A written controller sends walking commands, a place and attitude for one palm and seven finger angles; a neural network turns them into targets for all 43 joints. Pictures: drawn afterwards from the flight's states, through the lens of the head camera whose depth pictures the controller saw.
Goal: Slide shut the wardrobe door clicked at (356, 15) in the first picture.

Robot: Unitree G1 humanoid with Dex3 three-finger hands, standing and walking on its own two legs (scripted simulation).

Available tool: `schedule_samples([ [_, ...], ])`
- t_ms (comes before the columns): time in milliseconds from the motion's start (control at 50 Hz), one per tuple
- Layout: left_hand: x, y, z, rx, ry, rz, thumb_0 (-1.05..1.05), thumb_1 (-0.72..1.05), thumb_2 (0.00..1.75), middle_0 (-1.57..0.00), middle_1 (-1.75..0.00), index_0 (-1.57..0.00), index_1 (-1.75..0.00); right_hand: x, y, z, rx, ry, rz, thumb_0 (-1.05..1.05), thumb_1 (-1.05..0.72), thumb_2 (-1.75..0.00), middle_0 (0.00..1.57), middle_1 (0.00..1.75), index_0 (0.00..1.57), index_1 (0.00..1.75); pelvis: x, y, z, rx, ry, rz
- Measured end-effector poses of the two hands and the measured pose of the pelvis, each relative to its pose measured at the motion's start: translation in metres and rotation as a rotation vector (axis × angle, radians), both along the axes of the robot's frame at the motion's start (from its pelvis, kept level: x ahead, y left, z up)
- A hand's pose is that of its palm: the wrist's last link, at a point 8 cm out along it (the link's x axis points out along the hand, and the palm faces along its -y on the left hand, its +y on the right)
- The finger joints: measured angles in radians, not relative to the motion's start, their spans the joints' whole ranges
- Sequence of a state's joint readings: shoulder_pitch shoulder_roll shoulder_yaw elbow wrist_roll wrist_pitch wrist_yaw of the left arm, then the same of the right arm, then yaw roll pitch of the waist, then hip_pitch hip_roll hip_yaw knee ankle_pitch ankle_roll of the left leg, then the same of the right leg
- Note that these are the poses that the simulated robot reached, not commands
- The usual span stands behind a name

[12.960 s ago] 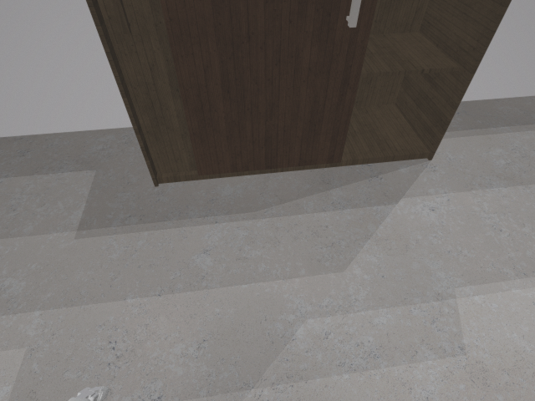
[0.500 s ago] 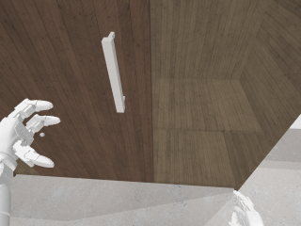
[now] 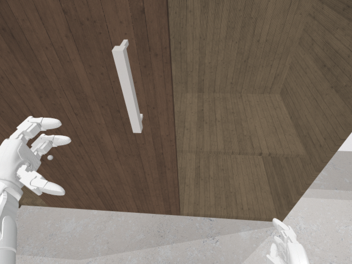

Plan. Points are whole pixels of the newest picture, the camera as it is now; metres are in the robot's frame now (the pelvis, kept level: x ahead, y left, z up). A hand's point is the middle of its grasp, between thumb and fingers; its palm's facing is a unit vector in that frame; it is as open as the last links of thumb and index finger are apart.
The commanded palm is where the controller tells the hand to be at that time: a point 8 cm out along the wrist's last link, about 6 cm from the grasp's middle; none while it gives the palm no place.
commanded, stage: move the hooked fingers beside the handle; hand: left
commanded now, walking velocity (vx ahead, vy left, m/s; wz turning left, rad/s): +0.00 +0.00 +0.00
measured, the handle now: (132, 90) +0.51 +0.17 +0.15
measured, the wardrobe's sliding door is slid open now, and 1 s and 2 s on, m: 0.54 0.54 0.54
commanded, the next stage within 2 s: none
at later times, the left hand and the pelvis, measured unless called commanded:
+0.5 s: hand (66, 138) +0.33 +0.27 +0.15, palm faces +0.03 -1.00 -0.03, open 14.0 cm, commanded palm +0.31 +0.31 +0.14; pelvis +0.00 +0.02 +0.00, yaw +0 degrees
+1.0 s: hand (89, 118) +0.40 +0.25 +0.15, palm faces +0.01 -1.00 -0.01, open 14.0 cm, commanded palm +0.38 +0.30 +0.14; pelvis +0.00 +0.02 +0.00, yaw -1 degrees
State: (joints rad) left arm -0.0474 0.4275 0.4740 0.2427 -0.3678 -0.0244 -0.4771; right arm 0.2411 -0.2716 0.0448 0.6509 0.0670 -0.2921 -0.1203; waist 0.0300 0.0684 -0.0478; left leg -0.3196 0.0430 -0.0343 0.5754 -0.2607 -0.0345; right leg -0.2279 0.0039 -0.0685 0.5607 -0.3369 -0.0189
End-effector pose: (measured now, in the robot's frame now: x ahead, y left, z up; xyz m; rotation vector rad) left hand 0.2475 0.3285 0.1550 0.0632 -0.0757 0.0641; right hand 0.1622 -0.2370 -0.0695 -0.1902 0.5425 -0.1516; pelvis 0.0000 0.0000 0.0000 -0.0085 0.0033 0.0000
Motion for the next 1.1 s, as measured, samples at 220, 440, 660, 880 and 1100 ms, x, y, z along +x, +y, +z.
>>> schedule_samples([
  [220, 0.025, -0.002, -0.001, -0.014, -0.008, -0.031, -0.01, -0.51, 0.3, -0.3, -1.21, -0.31, -1.2, -0.009, 0.0, -0.002, -0.017, 0.032, -0.017, 0.01, -0.9, -0.9, 0.2, 0.3, 0.21, 0.3, -0.002, 0.005, -0.001, -0.003, 0.008, 0.0],
  [440, 0.05, 0.001, -0.008, -0.037, 0.018, -0.024, -0.01, -0.51, 0.3, -0.3, -1.21, -0.31, -1.2, -0.028, 0.004, -0.008, -0.023, 0.096, -0.048, 0.01, -0.9, -0.9, 0.2, 0.3, 0.21, 0.3, -0.004, 0.014, -0.001, -0.006, 0.021, -0.007],
  [660, 0.086, -0.015, -0.007, -0.041, 0.019, -0.055, -0.01, -0.51, 0.3, -0.3, -1.21, -0.31, -1.2, -0.045, 0.012, -0.016, -0.016, 0.164, -0.069, 0.01, -0.9, -0.9, 0.2, 0.3, 0.21, 0.3, -0.004, 0.022, -0.001, -0.007, 0.038, -0.014],
  [880, 0.114, -0.023, -0.012, -0.047, 0.049, -0.043, -0.01, -0.51, 0.3, -0.3, -1.21, -0.31, -1.2, -0.06, 0.011, -0.023, -0.012, 0.234, -0.087, 0.01, -0.9, -0.9, 0.2, 0.3, 0.21, 0.3, -0.002, 0.024, -0.002, -0.007, 0.058, -0.02],
  [1100, 0.143, -0.032, -0.013, -0.054, 0.062, -0.049, -0.01, -0.51, 0.3, -0.3, -1.21, -0.31, -1.2, -0.08, 0.0, -0.031, -0.02, 0.327, -0.124, 0.01, -0.91, -0.9, 0.2, 0.3, 0.21, 0.3, 0.001, 0.022, -0.004, -0.008, 0.084, -0.024],
])
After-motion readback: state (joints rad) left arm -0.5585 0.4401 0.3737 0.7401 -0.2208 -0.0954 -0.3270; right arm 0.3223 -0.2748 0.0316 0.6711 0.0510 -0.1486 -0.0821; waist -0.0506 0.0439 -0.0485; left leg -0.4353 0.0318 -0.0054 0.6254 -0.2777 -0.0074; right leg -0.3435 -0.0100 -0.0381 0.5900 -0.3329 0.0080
